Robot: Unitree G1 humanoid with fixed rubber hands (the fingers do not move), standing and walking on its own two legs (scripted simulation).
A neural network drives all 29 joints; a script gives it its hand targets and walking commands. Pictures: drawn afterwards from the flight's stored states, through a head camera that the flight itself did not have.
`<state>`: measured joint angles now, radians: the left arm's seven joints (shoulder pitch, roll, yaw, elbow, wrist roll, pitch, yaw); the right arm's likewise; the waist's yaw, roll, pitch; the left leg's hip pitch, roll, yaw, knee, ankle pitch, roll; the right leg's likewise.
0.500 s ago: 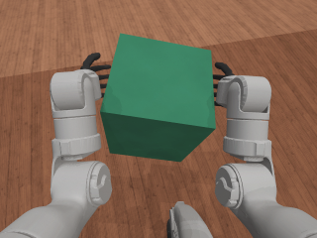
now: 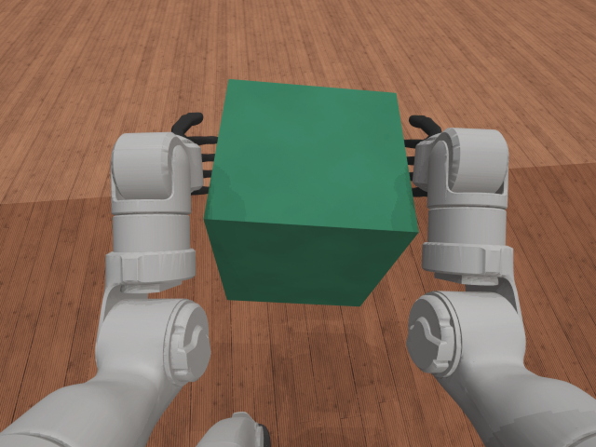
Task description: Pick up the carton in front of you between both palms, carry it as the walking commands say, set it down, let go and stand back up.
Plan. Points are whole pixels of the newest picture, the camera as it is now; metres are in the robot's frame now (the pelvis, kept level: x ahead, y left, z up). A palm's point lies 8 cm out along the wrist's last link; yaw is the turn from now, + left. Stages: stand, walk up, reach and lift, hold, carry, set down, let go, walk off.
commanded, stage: carry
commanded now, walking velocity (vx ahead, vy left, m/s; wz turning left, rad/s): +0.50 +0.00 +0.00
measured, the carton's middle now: (302, 207) +0.40 +0.01 +0.09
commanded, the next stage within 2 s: none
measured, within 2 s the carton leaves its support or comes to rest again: neither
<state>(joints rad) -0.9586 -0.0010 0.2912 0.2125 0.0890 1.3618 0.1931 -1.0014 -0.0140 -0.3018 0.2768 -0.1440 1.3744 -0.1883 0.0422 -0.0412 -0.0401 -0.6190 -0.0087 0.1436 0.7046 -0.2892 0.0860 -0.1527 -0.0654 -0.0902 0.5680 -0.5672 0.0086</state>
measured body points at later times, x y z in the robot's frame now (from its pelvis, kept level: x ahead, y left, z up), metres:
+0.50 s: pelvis +0.30 -0.03 +0.06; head +0.33 -0.03 +0.50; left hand +0.68 +0.13 +0.21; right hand +0.72 -0.15 +0.23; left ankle +0.21 +0.08 -0.56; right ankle +0.35 -0.11 -0.67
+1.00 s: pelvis +0.60 +0.01 +0.10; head +0.65 +0.00 +0.55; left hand +1.02 +0.10 +0.26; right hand +0.99 -0.18 +0.27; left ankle +0.59 +0.09 -0.63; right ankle +0.67 -0.11 -0.56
